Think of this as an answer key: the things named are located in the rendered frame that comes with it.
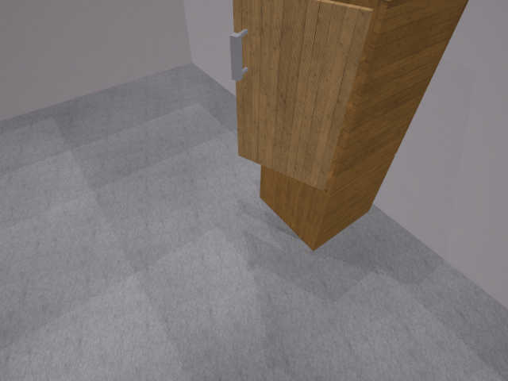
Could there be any handle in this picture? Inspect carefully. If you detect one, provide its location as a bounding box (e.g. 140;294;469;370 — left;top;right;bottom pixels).
229;29;248;82

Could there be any cupboard door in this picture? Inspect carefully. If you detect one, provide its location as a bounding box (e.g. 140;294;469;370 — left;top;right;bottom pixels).
233;0;374;191

